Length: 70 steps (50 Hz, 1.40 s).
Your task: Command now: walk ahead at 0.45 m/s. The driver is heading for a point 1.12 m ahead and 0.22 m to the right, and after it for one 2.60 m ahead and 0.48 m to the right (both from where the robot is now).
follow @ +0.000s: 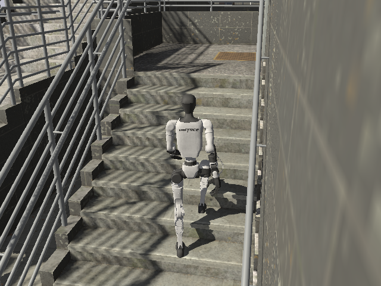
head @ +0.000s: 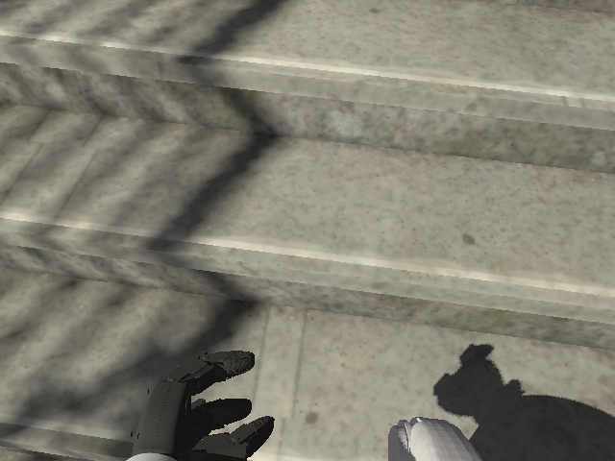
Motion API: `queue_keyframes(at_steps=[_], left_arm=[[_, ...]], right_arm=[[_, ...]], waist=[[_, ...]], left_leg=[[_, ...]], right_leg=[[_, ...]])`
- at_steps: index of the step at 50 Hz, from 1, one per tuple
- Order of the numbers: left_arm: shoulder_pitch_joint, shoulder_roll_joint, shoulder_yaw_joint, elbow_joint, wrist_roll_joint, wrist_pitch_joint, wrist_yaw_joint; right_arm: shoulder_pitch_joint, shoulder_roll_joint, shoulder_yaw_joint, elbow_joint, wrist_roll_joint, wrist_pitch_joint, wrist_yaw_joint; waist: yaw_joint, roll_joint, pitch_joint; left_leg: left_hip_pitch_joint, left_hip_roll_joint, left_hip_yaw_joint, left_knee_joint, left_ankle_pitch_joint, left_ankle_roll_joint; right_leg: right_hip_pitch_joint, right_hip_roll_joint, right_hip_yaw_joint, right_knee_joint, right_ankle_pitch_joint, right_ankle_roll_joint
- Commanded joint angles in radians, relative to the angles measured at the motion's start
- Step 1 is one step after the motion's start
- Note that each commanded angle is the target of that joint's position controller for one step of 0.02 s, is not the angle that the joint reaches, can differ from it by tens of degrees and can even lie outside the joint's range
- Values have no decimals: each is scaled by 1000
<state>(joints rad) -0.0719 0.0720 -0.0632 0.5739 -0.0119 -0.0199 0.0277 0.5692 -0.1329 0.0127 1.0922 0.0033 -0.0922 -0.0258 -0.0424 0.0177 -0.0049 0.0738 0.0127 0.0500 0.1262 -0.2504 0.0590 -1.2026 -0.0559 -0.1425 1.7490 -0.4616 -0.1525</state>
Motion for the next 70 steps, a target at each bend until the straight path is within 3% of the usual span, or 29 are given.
queue_keyframes(at_steps=[1,2,4,5,6,8,11,17,22,24,26,28,29,30,31,33,36,38,43,49,51,53,55,57,58,60,63,67,70], left_arm=[[237,86,12,34,-30,14,13],[380,108,27,81,-18,11,20],[441,218,69,130,42,-21,8],[519,363,121,200,67,-21,21],[456,342,137,215,41,-8,30],[344,205,120,309,37,-41,6],[398,26,79,449,53,-81,-18],[513,131,62,487,20,-153,-28],[684,166,86,500,20,-108,-4],[707,170,103,478,4,-86,30],[680,228,120,403,24,-82,27],[584,310,149,342,-2,-120,-20],[496,265,154,267,-35,-151,-46],[395,217,159,169,-6,-157,-78],[399,162,162,144,60,-155,-74],[325,65,135,52,97,-111,-52],[350,-39,86,36,46,-51,-33],[319,-36,81,21,18,-18,-30],[107,4,93,-60,39,24,13],[-205,47,81,-209,49,39,0],[-157,48,70,-195,35,50,-47],[93,58,96,-77,23,54,-37],[425,120,116,6,37,28,-17],[444,398,219,57,33,24,10],[327,378,211,47,57,15,8],[261,231,170,140,46,-32,0],[348,64,119,286,34,-53,-9],[448,78,107,335,51,-91,5],[477,130,111,365,55,-118,2]], right_arm=[[-50,-219,-19,-73,57,-28,-22],[-66,-311,-56,-76,56,-32,-21],[-65,-303,-88,-107,25,-54,6],[-27,-156,-70,-180,17,-68,48],[-101,-158,-84,-211,-38,-75,66],[-239,-49,-62,-328,-66,-51,70],[-262,59,-17,-379,-42,0,47],[-526,72,31,-526,-32,42,7],[-762,56,56,-660,-55,45,21],[-831,45,59,-692,-23,41,34],[-618,80,39,-600,26,44,30],[-301,-67,-29,-532,17,51,15],[-203,-148,-70,-496,-32,43,-7],[-142,-257,-106,-473,-61,61,-18],[-306,-245,-112,-464,-42,77,-21],[-407,-125,-89,-361,-7,40,-7],[-307,58,-43,-171,-52,-6,10],[-277,32,-48,-123,-48,-35,32],[-203,-145,-78,-119,-60,-92,31],[-32,-131,-79,-74,-49,-61,1],[-113,-175,-87,-108,-12,-50,-17],[-95,-273,-98,-145,18,-48,-23],[-130,-364,-132,-182,60,-65,26],[-180,-191,-113,-305,42,-92,90],[-149,-89,-105,-317,22,-75,85],[-230,-13,-86,-391,-23,-56,50],[-187,58,-47,-392,-45,-25,35],[-248,44,-52,-358,-15,16,12],[-433,72,-35,-449,-30,47,-15]], waist=[[175,143,-105],[244,234,-215],[252,195,-318],[207,-258,-356],[183,-219,-387],[57,51,-32],[-28,0,80],[-2,-36,81],[82,-5,57],[130,-59,58],[48,-127,-152],[-137,-228,-388],[-175,-137,-455],[-197,152,-473],[-95,191,-425],[22,5,-104],[129,-56,56],[147,-4,98],[98,39,86],[35,41,89],[34,88,56],[100,121,-140],[237,244,-377],[195,-119,-512],[130,-25,-503],[22,81,-187],[-20,-26,-24],[25,-46,-15],[24,-105,22]], left_leg=[[-387,181,-2,39,1673,148],[-182,217,-21,231,1816,125],[-159,174,-61,716,1538,98],[-584,-90,-53,1281,547,18],[-665,-168,-224,1720,142,26],[-925,-84,-194,1833,244,60],[-1108,-77,-214,2013,152,108],[-1322,19,-6,2053,42,46],[-1436,102,28,1738,-19,37],[-1120,95,98,1279,-131,29],[-613,-66,193,1144,-254,82],[-364,-70,84,934,-195,124],[-154,114,-265,799,-377,183],[-90,332,-830,356,-693,272],[-184,389,-1067,148,-824,271],[-399,374,-744,213,-693,200],[-526,309,-325,258,-224,88],[-477,298,-139,211,-103,46],[-304,344,-18,46,17,98],[-68,266,152,-96,-24,35],[-200,218,237,-226,246,91],[-125,293,239,91,1393,129],[-6,278,175,573,1564,73],[-616,-55,-65,1469,117,-60],[-677,-45,-264,1782,144,-60],[-790,0,-194,1817,267,-31],[-989,-45,-249,1837,211,22],[-1148,-125,-184,1941,61,8],[-1365,-109,-151,2089,-15,33]], right_leg=[[815,104,-117,-364,138,-10],[824,111,-58,-489,122,-16],[1024,131,155,-884,19,-43],[1264,-206,714,-1155,279,-243],[1133,-246,1000,-1431,136,-249],[895,-223,752,-1410,-315,-118],[769,-116,444,-1374,17,-50],[786,-115,340,-1520,321,-94],[1014,-80,402,-1592,146,-92],[1019,-100,368,-1775,514,-122],[1003,-106,232,-1567,1477,-102],[1177,-138,239,-1163,1788,-59],[906,-45,241,-854,1585,-7],[622,151,207,-403,683,33],[466,136,330,24,365,38],[259,59,246,297,441,26],[135,57,303,425,382,-8],[36,42,324,366,322,-5],[-140,81,239,521,201,4],[-187,-1,119,73,43,14],[235,-32,-33,-395,63,-16],[645,121,-172,-485,18,-26],[947,163,9,-850,158,-67],[1223,-252,1052,-1417,99,-153],[1138,-301,1024,-1432,151,-123],[820,-243,695,-1304,85,-64],[811,-146,387,-1276,385,-50],[932,-214,218,-1350,874,-59],[989,-214,132,-1442,655,-36]])
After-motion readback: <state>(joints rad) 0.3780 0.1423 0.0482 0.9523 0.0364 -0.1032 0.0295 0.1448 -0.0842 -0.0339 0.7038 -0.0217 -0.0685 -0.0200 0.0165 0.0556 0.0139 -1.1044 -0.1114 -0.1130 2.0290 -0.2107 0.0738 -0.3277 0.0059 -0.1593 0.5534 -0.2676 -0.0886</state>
